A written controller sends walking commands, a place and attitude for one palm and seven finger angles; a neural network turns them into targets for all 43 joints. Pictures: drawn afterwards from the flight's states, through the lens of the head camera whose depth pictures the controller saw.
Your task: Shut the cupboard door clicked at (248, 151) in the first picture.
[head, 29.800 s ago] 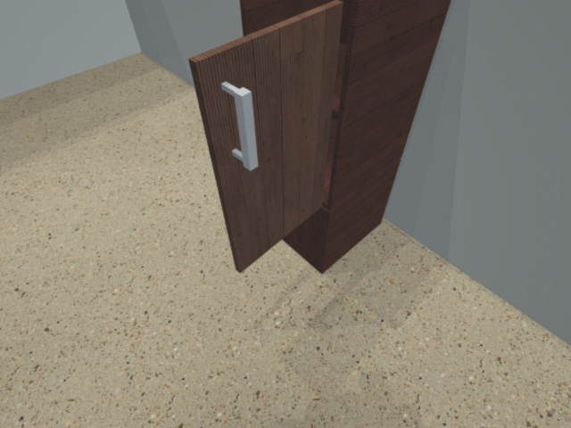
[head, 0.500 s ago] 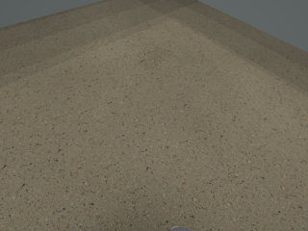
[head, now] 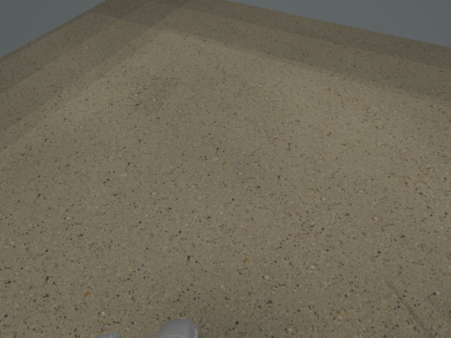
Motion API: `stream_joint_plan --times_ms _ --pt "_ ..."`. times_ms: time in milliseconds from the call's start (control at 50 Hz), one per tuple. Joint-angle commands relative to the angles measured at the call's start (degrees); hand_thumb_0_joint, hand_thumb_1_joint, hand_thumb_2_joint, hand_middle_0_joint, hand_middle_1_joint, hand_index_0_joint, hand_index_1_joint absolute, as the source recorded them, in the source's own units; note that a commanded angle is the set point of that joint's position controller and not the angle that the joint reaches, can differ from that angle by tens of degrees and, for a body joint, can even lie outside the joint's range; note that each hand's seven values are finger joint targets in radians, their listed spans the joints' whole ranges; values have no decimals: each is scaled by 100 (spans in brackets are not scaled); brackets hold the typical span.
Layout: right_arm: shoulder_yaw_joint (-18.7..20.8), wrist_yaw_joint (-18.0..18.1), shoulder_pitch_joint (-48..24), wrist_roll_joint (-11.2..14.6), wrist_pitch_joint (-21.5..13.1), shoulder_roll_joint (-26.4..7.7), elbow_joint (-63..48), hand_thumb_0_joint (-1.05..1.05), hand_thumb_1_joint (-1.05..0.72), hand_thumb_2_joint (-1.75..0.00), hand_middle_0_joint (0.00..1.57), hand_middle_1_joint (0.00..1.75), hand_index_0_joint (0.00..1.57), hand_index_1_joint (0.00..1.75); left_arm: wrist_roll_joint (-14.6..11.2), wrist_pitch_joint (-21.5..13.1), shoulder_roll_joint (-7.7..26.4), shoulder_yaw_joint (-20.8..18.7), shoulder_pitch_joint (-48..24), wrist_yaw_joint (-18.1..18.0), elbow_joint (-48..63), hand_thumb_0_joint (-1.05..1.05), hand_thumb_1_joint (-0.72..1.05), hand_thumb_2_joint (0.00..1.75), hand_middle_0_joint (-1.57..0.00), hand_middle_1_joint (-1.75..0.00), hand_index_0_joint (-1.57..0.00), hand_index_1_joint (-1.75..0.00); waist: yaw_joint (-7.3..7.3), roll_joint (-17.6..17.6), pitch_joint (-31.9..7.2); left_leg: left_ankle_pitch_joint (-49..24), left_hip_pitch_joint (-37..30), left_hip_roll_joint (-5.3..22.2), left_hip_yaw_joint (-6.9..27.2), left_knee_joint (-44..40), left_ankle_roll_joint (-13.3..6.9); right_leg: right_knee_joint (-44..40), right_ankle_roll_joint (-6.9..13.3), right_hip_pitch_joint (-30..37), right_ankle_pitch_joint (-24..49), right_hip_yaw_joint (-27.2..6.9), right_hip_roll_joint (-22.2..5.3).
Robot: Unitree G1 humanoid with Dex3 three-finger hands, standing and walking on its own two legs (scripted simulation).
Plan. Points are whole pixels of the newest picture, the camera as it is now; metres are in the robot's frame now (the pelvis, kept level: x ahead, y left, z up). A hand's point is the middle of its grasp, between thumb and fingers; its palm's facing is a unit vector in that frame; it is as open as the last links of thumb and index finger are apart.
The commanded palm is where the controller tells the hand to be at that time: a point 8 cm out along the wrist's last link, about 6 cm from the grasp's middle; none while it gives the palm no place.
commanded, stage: turn to face it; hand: left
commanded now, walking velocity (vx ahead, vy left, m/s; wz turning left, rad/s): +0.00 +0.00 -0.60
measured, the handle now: out of the picture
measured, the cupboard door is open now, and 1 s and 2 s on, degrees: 54 54 54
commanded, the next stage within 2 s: take the last steps up to it in 1.68 s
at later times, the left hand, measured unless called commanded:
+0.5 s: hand (132, 311) +0.19 +0.21 -0.16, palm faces -0.29 -0.93 -0.23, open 7.4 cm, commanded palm none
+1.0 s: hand (170, 300) +0.21 +0.14 -0.17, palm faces -0.54 -0.81 -0.20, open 7.4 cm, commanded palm none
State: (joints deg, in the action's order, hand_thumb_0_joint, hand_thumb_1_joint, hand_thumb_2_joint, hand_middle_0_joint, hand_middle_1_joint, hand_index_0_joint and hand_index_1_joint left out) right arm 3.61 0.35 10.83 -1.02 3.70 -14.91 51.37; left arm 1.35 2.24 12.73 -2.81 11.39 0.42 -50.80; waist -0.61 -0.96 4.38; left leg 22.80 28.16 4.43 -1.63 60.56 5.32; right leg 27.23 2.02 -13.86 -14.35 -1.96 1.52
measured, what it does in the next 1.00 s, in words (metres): steps on the spot, turning right: left foot, then right foot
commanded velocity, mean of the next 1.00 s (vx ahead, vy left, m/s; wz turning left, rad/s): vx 0.00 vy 0.00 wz -0.60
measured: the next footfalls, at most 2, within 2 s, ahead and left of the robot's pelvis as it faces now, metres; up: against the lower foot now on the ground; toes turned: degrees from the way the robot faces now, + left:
left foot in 0.20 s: +0.09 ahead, +0.14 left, +0.00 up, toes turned -5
right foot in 0.60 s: +0.02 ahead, -0.11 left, +0.00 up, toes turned -27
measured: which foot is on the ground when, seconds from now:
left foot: up 0.00-0.18, down 0.20-0.60, up 0.62-1.00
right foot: down 0.00-0.20, up 0.22-0.58, down 0.60-1.00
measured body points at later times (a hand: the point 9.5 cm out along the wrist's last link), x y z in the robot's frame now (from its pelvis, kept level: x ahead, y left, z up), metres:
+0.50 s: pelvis +0.02 +0.04 +0.00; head +0.07 +0.04 +0.45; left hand +0.20 +0.26 -0.14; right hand +0.00 -0.22 -0.13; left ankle +0.05 +0.15 -0.74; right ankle -0.03 -0.10 -0.69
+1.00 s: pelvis +0.05 +0.01 +0.00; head +0.09 +0.00 +0.44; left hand +0.24 +0.18 -0.15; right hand -0.03 -0.26 -0.13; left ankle +0.13 +0.11 -0.72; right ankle -0.02 -0.09 -0.74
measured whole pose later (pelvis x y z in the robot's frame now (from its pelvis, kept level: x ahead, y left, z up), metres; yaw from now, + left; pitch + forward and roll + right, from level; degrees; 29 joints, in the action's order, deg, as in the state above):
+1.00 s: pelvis +0.05 +0.01 +0.00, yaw -35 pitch +1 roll -1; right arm 3.0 0.9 9.7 -0.5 2.5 -13.9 50.7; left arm 1.5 2.5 12.4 -2.9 12.7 0.6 -52.2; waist 0.7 1.1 3.4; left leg 21.9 22.0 2.1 -0.5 41.2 5.2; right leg 28.1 0.7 -15.3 -14.0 -7.4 3.9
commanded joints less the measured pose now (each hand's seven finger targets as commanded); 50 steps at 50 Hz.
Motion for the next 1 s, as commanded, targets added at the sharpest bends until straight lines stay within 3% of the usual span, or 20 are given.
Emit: stream_joint_plan --times_ms 0,60,120,140,160,180,200,240,300,480,540,560,580,600,620,640,660,720,900,980 --pt "76 44 -239 28 -193 -386 -532 0 -90 -90 20 30 20 30 6 -144 1253 -370 151 -76 333 0 90 90 -20 -30 -20 -30 162 757 -608 64 128 -95 51 -774 18 -809 892 666 1776 -1552 -1370" --pt "53 86 -259 63 -269 -390 -584 0 -90 -90 20 30 20 30 17 -120 1277 -414 134 -76 314 0 90 90 -20 -30 -20 -30 183 1029 -680 183 -244 -202 60 -1629 -28 -554 912 620 2264 -1823 -1360" --pt "50 140 279 98 -340 -424 -425 0 -90 -90 20 30 20 30 -32 -71 1223 -411 -126 -77 339 0 90 90 -20 -30 -20 -30 -97 1029 -806 -779 -1390 -331 19 -3085 -79 -82 515 106 2208 -1802 -1052" --pt "79 170 502 81 -394 -602 -336 0 -90 -90 20 30 20 30 -72 -45 1031 -375 -190 -76 393 0 90 90 -20 -30 -20 -30 -199 593 -879 -1240 -2205 -27 184 -3765 -145 266 242 -482 1604 -1584 -725" --pt "154 192 633 0 -453 -1101 -343 0 -90 -90 20 30 20 30 -129 -16 678 -307 16 -39 460 0 90 90 -20 -30 -20 -30 -178 -855 -1079 -1843 -2938 1203 1409 -4227 -560 1159 -123 -1369 -132 -902 73" --pt "202 196 789 -20 -410 -1366 -410 0 -90 -90 20 30 20 30 -115 -23 619 -261 -56 -16 544 0 90 90 -20 -30 -20 -30 -225 -1627 -974 -2868 -2762 2234 2172 -4278 -1183 2504 -360 -1674 -2242 -104 226" --pt "159 209 748 -93 -377 -1285 -485 0 -90 -90 20 30 20 30 -67 -5 702 -307 -149 -10 588 0 90 90 -20 -30 -20 -30 -233 -1081 -797 -2952 -2247 2379 2064 -4221 -1526 3346 -363 -1552 -2245 -205 -21" --pt "57 234 198 -92 -411 -984 -580 0 -90 -90 20 30 20 30 11 70 749 -384 -62 73 390 0 90 90 -20 -30 -20 -30 43 -1127 -459 -2983 -1844 1838 1335 -4319 -1342 3979 -487 -1690 -1624 -138 -171" --pt "19 249 196 -81 -404 -829 -591 0 -90 -90 20 30 20 30 -22 126 628 -335 -145 169 361 0 90 90 -20 -30 -20 -30 29 -902 -459 -3528 -2164 1441 412 -4090 -1220 3835 -577 -1709 -1206 136 -269" --pt "201 142 589 -73 -351 -1022 -324 0 -90 -90 20 30 20 30 -23 67 443 -231 -543 191 541 0 90 90 -20 -30 -20 -30 -182 -1183 -612 -3628 -2435 1670 -296 -3615 -1197 1616 -445 -836 -1059 741 -214" --pt "240 106 300 -29 -317 -1077 -346 0 -90 -90 20 30 20 30 -17 17 598 -283 22 168 373 0 90 90 -20 -30 -20 -30 210 -811 -697 -2667 -1736 1515 -662 -2873 -774 140 -275 389 211 799 -166" --pt "220 67 279 25 -309 -893 -388 0 -90 -90 20 30 20 30 20 -37 957 -351 418 124 244 0 90 90 -20 -30 -20 -30 394 2 -846 -1769 -1128 1160 -935 -2037 -457 -493 -84 1169 857 178 -648" --pt "81 32 82 44 -289 -344 -664 0 -90 -90 20 30 20 30 64 -117 1624 -469 685 33 182 0 90 90 -20 -30 -20 -30 559 1961 -690 1236 451 197 -1161 -652 -114 -952 524 1719 2206 -1984 -2073" --pt "65 83 -152 20 -197 -532 -754 0 -90 -90 20 30 20 30 -37 -101 1804 -490 880 -42 131 0 90 90 -20 -30 -20 -30 656 1775 -675 1561 701 80 -277 334 -146 -1003 1050 1253 2655 -2439 -2497" --pt "69 73 -201 31 -170 -502 -732 0 -90 -90 20 30 20 30 -48 -80 1696 -465 660 -64 197 0 90 90 -20 -30 -20 -30 502 1253 -421 1111 871 203 99 688 -183 -1102 1123 934 1829 -2153 -2328" --pt "108 86 -195 24 -160 -517 -645 0 -90 -90 20 30 20 30 -34 -110 1476 -449 272 -105 264 0 90 90 -20 -30 -20 -30 332 1735 -357 795 999 232 193 797 -160 -1218 978 761 1307 -2232 -2003" --pt "136 72 -99 7 -154 -624 -543 0 -90 -90 20 30 20 30 -50 -106 1296 -388 -64 -108 352 0 90 90 -20 -30 -20 -30 179 1619 -266 358 924 271 269 842 -119 -1234 840 596 937 -1887 -1762" --pt "119 5 151 -16 -152 -542 -342 0 -90 -90 20 30 20 30 -54 -156 1099 -304 -276 -89 465 0 90 90 -20 -30 -20 -30 -35 954 -528 -276 353 187 131 390 -16 -1060 669 344 1164 -1176 -1310" --pt "67 89 -216 54 -266 -412 -536 0 -90 -90 20 30 20 30 12 -139 1262 -394 173 -79 256 0 90 90 -20 -30 -20 -30 188 911 -709 251 -31 -156 110 -1488 -8 -652 967 790 2100 -1968 -1373" --pt "71 164 492 101 -366 -498 -317 0 -90 -90 20 30 20 30 -48 -72 1105 -385 -218 -88 308 0 90 90 -20 -30 -20 -30 -188 793 -875 -1091 -1796 -173 126 -3608 -87 76 381 -115 1988 -1853 -886"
